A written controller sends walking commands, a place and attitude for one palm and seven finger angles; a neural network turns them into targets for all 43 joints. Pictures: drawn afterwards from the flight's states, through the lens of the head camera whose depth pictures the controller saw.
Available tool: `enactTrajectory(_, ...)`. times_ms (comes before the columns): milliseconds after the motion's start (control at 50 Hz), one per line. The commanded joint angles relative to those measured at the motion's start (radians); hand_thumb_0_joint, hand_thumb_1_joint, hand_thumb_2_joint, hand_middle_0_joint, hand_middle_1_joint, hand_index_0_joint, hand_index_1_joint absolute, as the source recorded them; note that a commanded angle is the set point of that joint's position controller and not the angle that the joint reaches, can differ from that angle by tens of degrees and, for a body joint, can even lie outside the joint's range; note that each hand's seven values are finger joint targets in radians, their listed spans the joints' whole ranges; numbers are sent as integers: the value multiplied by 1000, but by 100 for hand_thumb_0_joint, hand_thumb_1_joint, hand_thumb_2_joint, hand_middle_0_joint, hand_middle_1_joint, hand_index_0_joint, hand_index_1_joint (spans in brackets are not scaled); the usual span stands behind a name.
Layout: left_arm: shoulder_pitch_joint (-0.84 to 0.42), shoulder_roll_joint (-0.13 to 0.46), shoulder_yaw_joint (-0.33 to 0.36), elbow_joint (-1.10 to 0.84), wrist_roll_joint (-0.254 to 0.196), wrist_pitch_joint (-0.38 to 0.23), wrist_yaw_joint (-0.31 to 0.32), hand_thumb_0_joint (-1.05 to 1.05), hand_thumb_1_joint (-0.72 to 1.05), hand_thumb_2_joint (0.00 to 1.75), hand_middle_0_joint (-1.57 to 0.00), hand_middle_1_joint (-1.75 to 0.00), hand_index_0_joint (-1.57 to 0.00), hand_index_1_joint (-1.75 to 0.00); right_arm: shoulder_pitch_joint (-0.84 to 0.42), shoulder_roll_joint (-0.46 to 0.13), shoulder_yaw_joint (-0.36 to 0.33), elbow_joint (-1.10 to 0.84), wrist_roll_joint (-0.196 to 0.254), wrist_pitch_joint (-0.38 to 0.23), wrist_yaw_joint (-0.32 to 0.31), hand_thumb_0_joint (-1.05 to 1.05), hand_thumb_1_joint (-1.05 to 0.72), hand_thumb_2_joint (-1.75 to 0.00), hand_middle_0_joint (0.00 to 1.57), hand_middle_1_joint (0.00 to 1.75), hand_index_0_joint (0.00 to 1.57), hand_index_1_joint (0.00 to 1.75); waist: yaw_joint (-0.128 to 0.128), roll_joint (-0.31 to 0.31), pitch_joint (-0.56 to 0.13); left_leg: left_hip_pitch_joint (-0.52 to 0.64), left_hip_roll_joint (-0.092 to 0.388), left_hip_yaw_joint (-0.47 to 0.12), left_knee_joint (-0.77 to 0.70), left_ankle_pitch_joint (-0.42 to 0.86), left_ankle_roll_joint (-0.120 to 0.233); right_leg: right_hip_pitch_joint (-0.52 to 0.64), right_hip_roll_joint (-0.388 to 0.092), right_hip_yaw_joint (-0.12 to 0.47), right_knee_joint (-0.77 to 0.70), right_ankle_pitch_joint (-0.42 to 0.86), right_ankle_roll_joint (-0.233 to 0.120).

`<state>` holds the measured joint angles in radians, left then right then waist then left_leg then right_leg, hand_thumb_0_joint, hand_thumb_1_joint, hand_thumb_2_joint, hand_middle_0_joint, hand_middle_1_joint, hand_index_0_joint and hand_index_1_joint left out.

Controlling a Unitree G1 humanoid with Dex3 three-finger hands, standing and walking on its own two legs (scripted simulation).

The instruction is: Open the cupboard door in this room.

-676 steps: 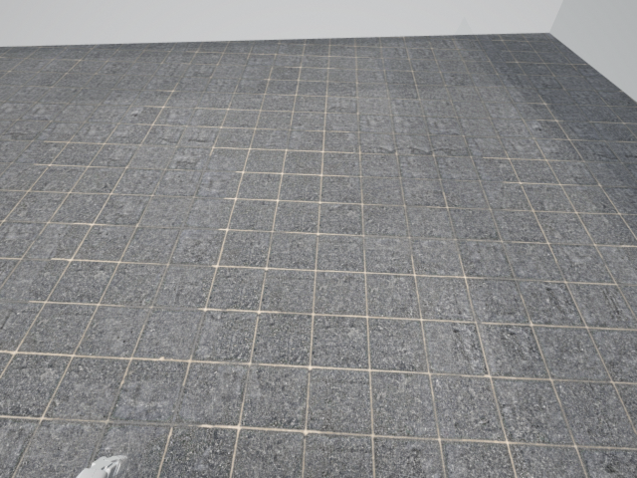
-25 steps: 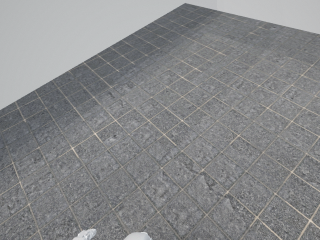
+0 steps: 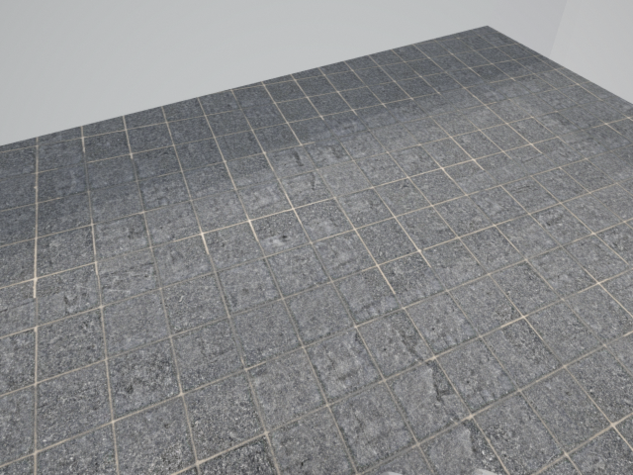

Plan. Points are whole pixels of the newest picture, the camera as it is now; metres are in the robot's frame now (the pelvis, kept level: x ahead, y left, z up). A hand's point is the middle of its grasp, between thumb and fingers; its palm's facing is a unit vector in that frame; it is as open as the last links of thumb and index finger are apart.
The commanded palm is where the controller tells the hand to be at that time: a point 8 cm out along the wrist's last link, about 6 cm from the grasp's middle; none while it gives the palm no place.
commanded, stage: turn or walk to find it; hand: left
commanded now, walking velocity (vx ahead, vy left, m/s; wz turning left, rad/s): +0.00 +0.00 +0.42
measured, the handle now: out of the picture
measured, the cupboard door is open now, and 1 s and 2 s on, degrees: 0 0 0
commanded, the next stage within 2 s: none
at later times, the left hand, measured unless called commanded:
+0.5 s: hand out of the picture +0.03 +0.16 -0.14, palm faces +0.21 -0.93 -0.29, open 7.3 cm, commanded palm none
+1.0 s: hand out of the picture -0.14 +0.19 -0.18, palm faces +0.46 -0.85 -0.25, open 7.3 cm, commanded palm none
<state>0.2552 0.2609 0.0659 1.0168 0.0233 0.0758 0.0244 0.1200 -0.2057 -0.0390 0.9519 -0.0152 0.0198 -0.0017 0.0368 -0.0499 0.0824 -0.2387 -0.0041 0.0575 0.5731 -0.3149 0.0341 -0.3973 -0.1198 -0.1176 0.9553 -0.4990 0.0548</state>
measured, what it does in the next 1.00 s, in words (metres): steps on the spot, turning left: right foot, then left foot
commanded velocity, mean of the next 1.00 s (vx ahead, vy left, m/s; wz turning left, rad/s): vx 0.00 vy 0.00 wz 0.42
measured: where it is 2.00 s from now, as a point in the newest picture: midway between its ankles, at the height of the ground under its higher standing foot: outside the picture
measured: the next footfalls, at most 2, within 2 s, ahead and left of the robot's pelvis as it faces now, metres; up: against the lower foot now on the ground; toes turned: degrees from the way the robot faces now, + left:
right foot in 0.36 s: +0.03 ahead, -0.13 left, +0.00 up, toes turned +5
left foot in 0.88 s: -0.07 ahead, +0.09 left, +0.00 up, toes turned +27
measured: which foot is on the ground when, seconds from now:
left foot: down 0.00-0.38, up 0.40-0.86, down 0.88-1.00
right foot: up 0.00-0.34, down 0.36-0.88, up 0.90-1.00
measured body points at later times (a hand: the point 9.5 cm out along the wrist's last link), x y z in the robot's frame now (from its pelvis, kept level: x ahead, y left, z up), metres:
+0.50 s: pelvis -0.02 -0.05 +0.01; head +0.01 -0.08 +0.45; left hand +0.02 +0.20 -0.11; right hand +0.06 -0.29 -0.16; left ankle -0.06 +0.09 -0.66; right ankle -0.01 -0.14 -0.73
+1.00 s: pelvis -0.06 -0.01 +0.00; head -0.04 +0.02 +0.45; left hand -0.16 +0.24 -0.16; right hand +0.15 -0.19 -0.12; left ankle -0.10 +0.07 -0.73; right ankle -0.02 -0.15 -0.67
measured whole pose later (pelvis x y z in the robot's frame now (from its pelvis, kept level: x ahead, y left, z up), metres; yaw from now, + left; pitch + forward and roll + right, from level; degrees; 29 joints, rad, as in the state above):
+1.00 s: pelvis -0.06 -0.01 +0.00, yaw +25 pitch -1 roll -1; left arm 0.24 0.26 0.07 1.02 0.02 0.08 0.02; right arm 0.11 -0.20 -0.04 0.95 -0.02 0.02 -0.01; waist 0.03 -0.05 0.08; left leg -0.23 -0.01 0.05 0.54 -0.30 0.04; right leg -0.42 -0.11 -0.09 1.02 -0.48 0.06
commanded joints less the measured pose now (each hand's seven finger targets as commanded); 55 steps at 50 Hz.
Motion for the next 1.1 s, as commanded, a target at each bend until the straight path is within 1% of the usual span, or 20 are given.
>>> enactTrajectory(0, -34, 67, 14, -89, -5, -40, -14, 0, 90, 90, -20, -30, -20, -30, 28, -193, -42, -47, -3, -14, -19, 0, -90, -90, 20, 30, 20, 30, -33, 191, -75, 116, 244, -232, -257, 488, 111, -139, 2, 84, 168, 93, 23)
enactTrajectory(180, -101, 46, 7, -143, -8, -41, -8, 0, 90, 90, -20, -30, -20, -30, 92, -195, -59, -51, -8, -7, -12, 0, -90, -90, 20, 30, 20, 30, -69, 186, -87, 119, 238, -338, -254, 399, 145, -93, 39, 95, -26, 57, 30)
enactTrajectory(240, -88, 32, 3, -151, -14, -49, -5, 0, 90, 90, -20, -30, -20, -30, 79, -196, -64, -61, -13, 0, -11, 0, -90, -90, 20, 30, 20, 30, -62, 205, -108, 72, 226, -374, -220, 427, 143, 12, 66, 84, -179, 49, 17)
enactTrajectory(300, -3, 39, 5, -134, -17, -62, -2, 0, 90, 90, -20, -30, -20, -30, 57, -190, -69, -67, -8, 3, -7, 0, -90, -90, 20, 30, 20, 30, -20, 191, -135, -14, 180, -375, -155, 389, 104, 186, 88, 61, -423, 200, 8)
enactTrajectory(320, 39, 58, 9, -125, -14, -71, 0, 0, 90, 90, -20, -30, -20, -30, 55, -169, -68, -70, -1, 3, -5, 0, -90, -90, 20, 30, 20, 30, 1, 136, -156, -74, 135, -343, -89, 316, 62, 292, 59, 77, -572, 296, 3)
enactTrajectory(340, 60, 128, 21, -124, 0, -83, 8, 0, 90, 90, -20, -30, -20, -30, 78, -112, -60, -79, 9, 1, 1, 0, -90, -90, 20, 30, 20, 30, 5, -66, -170, -233, 35, -237, 64, 93, -5, 423, -125, 254, -663, 302, -47)
enactTrajectory(360, 47, 196, 32, -137, 7, -85, 10, 0, 90, 90, -20, -30, -20, -30, 68, -77, -54, -107, 5, 3, 5, 0, -90, -90, 20, 30, 20, 30, 7, -245, -116, -352, -77, -115, 273, -241, -59, 386, -333, 438, -687, 430, -155)
enactTrajectory(380, 22, 176, 38, -153, -8, -87, 12, 0, 90, 90, -20, -30, -20, -30, 76, -130, -69, -88, -9, 23, -1, 0, -90, -90, 20, 30, 20, 30, 7, -242, -114, -308, -29, -177, 438, -255, -53, 245, -352, 439, -714, 367, -194)
enactTrajectory(420, -82, 119, 24, -173, -8, -83, 11, 0, 90, 90, -20, -30, -20, -30, 83, -121, -75, -49, -9, 37, 9, 0, -90, -90, 20, 30, 20, 30, -44, -88, -18, -319, 0, -166, 623, -137, -57, 142, -258, 314, -713, 275, -185)
enactTrajectory(480, -111, 73, 11, -176, -6, -92, 12, 0, 90, 90, -20, -30, -20, -30, 144, -95, -65, -13, -11, 40, 18, 0, -90, -90, 20, 30, 20, 30, -67, -94, -29, -315, 22, -121, 658, -29, -87, 183, -185, 150, -674, 399, -152)
enactTrajectory(700, 56, 137, 28, -93, 8, -85, 9, 0, 90, 90, -20, -30, -20, -30, 10, -72, -34, -29, 3, 25, 12, 0, -90, -90, 20, 30, 20, 30, 20, -140, -98, -219, 36, -17, 279, -160, -100, 360, -241, 83, -576, 721, -199)
enactTrajectory(760, 40, 153, 35, -81, 8, -78, 7, 0, 90, 90, -20, -30, -20, -30, 24, -72, -28, -34, 9, 14, 9, 0, -90, -90, 20, 30, 20, 30, 9, -158, -125, -138, 27, 17, 116, -138, -84, 363, -249, 64, -522, 740, -191)
enactTrajectory(800, 27, 155, 36, -77, 1, -72, 4, 0, 90, 90, -20, -30, -20, -30, 59, -87, -29, -26, 6, 5, 8, 0, -90, -90, 20, 30, 20, 30, -20, -145, -139, -11, 20, 42, -60, 6, -72, 301, -227, 17, -457, 688, -138)
enactTrajectory(820, 16, 140, 34, -81, -7, -67, 2, 0, 90, 90, -20, -30, -20, -30, 96, -117, -36, -19, 4, -2, 9, 0, -90, -90, 20, 30, 20, 30, -49, -72, -151, 112, 50, 15, -173, 134, -56, 204, -204, -18, -381, 581, -92)
enactTrajectory(840, 28, 94, 28, -105, -13, -58, -3, 0, 90, 90, -20, -30, -20, -30, 117, -203, -55, -25, -4, -11, 8, 0, -90, -90, 20, 30, 20, 30, -62, 159, -161, 245, 230, -227, -226, 313, 19, -2, -98, -76, -214, 293, -23)
enactTrajectory(860, -31, 44, 4, -142, -9, -54, -7, 0, 90, 90, -20, -30, -20, -30, 163, -273, -67, -21, -4, -5, 5, 0, -90, -90, 20, 30, 20, 30, -91, 331, -127, 235, 396, -384, -257, 569, 114, -135, -15, -55, -36, -120, 13)
enactTrajectory(880, -90, 56, 4, -147, -4, -36, 3, 0, 90, 90, -20, -30, -20, -30, 176, -262, -68, -2, -6, -5, -8, 0, -90, -90, 20, 30, 20, 30, -113, 324, -118, 151, 393, -393, -275, 519, 142, -124, -12, 45, 62, -132, 11)
enactTrajectory(920, -105, 69, 13, -122, -8, -33, -6, 0, 90, 90, -20, -30, -20, -30, 74, -218, -55, -26, -7, -3, -20, 0, -90, -90, 20, 30, 20, 30, -71, 253, -42, 92, 317, -330, -272, 441, 144, -161, -14, 92, 147, -10, 11)
enactTrajectory(980, -46, 67, 13, -88, -5, -41, -15, 0, 90, 90, -20, -30, -20, -30, 35, -192, -43, -43, -2, -17, -19, 0, -90, -90, 20, 30, 20, 30, -37, 176, -80, 134, 244, -239, -254, 521, 115, -137, 2, 88, 160, 93, 25)
enactTrajectory(1080, -72, 61, 9, -113, -6, -40, -10, 0, 90, 90, -20, -30, -20, -30, 81, -190, -52, -42, -2, -16, -16, 0, -90, -90, 20, 30, 20, 30, -53, 169, -106, 176, 236, -277, -249, 514, 131, -137, 17, 98, 90, 102, 40)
